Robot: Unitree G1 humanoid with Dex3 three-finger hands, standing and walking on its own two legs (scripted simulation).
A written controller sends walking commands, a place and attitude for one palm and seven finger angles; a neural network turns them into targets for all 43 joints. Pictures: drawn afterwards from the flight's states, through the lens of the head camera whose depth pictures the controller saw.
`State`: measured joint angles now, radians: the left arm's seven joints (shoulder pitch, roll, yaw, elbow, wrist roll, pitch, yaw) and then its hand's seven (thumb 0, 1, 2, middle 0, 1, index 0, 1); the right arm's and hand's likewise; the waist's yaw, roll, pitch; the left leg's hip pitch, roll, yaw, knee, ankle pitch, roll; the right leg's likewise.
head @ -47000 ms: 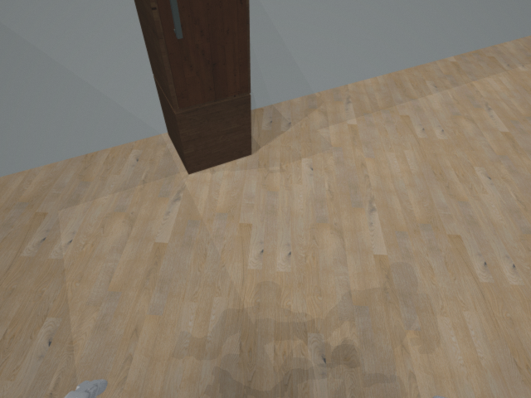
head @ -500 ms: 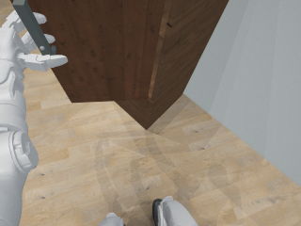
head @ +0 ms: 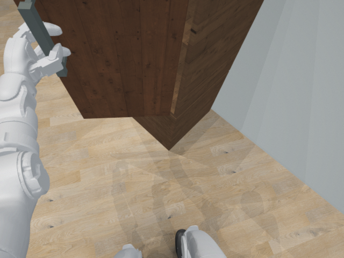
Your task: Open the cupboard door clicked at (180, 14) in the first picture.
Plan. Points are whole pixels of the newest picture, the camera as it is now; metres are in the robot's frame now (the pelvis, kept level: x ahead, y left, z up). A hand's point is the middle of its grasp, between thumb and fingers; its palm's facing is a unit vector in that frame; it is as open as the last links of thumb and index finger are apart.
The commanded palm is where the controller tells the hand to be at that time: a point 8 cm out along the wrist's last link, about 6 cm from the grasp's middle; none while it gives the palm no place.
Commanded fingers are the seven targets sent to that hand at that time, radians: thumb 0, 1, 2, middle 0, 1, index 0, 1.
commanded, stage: pull the door open along its arc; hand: left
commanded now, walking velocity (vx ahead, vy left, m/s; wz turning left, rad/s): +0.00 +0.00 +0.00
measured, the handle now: (48, 38) +0.58 +0.21 +0.10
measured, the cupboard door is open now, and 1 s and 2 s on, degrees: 48 92 99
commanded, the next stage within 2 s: open thumb and fingers to let go in 1.08 s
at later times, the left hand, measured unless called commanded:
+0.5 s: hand (62, 88) +0.46 +0.18 +0.10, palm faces -0.07 -1.00 -0.01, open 6.0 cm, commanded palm +0.40 +0.23 +0.10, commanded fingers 0.00 0.90 0.90 -0.40 -1.35 -0.40 -1.35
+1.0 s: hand (121, 138) +0.34 +0.06 +0.10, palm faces +0.38 -0.93 -0.01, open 6.2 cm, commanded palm +0.27 +0.09 +0.10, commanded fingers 0.00 0.90 0.90 -0.40 -1.35 -0.40 -1.35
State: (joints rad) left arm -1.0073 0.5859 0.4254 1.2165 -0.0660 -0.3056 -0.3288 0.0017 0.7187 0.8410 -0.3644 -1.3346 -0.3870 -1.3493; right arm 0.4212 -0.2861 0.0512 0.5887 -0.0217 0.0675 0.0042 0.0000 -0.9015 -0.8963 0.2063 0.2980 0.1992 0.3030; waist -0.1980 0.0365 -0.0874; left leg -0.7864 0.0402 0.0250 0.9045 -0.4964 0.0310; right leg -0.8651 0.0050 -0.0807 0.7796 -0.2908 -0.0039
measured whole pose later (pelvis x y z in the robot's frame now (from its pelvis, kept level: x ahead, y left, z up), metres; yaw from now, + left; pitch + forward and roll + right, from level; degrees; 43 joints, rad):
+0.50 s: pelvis +0.01 +0.00 +0.01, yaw -2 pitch +18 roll -2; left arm -0.54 0.40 0.36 0.76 -0.20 -0.27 -0.31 0.00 0.72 0.74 -0.32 -1.32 -0.32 -1.34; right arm 0.41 -0.28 0.02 0.54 0.02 0.07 0.03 0.00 -0.90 -0.90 0.21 0.30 0.20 0.30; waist -0.12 0.04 -0.14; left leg -0.62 0.04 0.08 0.79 -0.47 0.03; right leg -0.74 0.02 -0.03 0.71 -0.28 -0.01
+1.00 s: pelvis +0.02 -0.02 +0.03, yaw +2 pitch +9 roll +0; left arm -0.01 -0.12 -0.15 0.08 0.07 -0.07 0.51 0.02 0.71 0.77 -0.27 -1.28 -0.31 -1.31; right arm 0.20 -0.18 0.01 0.55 -0.06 0.05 0.03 0.01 -0.90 -0.90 0.20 0.30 0.20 0.30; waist 0.01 0.06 -0.10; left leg -0.38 0.02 0.02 0.68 -0.45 0.00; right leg -0.51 -0.01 -0.08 0.68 -0.32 -0.03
